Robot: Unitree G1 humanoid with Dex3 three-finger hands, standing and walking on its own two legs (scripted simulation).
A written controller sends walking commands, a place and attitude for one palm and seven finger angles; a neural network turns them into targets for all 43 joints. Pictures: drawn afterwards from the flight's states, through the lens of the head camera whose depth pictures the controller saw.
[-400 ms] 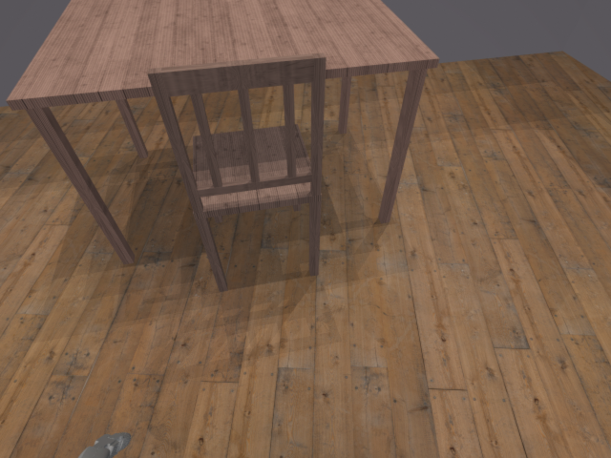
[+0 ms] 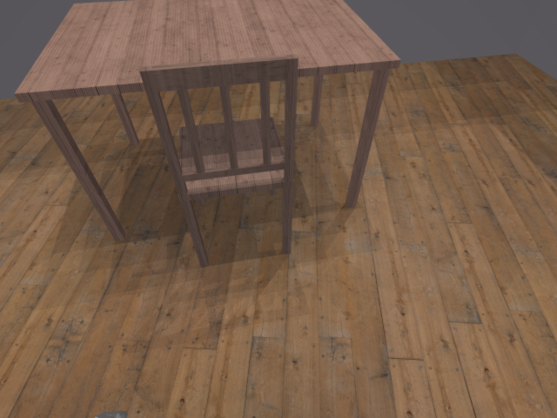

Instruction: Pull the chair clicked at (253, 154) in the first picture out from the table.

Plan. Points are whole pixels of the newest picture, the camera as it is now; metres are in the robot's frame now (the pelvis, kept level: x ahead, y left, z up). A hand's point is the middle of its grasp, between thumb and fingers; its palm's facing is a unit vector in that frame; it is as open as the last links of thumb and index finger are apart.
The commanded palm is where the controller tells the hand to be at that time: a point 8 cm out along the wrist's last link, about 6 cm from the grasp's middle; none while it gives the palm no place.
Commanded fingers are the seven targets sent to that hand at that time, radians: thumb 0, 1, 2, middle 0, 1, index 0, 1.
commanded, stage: stand and wait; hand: left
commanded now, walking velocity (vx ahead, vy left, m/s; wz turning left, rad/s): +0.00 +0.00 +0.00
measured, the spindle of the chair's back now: (229, 129) +0.87 +0.20 -0.10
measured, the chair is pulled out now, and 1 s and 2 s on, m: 0.00 0.00 0.00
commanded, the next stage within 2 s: look at it before walking up in 0.64 s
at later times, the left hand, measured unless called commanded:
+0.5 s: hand out of the picture +0.06 +0.23 -0.15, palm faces -0.02 -0.94 -0.33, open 7.3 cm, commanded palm none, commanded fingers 0.00 0.90 0.90 -0.20 -0.30 -0.20 -0.30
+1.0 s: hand out of the picture +0.04 +0.24 -0.15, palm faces -0.03 -0.95 -0.32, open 7.3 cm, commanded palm none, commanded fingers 0.00 0.90 0.90 -0.20 -0.30 -0.20 -0.30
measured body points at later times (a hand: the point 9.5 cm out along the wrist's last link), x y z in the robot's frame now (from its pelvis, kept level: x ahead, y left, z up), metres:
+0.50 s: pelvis -0.02 -0.01 +0.00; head -0.02 -0.01 +0.45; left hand +0.06 +0.28 -0.12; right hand +0.05 -0.30 -0.14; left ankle -0.02 +0.13 -0.74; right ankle -0.02 -0.12 -0.74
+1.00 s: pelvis -0.03 +0.00 +0.01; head -0.02 +0.00 +0.46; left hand +0.05 +0.29 -0.13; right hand +0.04 -0.29 -0.13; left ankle -0.02 +0.13 -0.74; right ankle -0.02 -0.12 -0.74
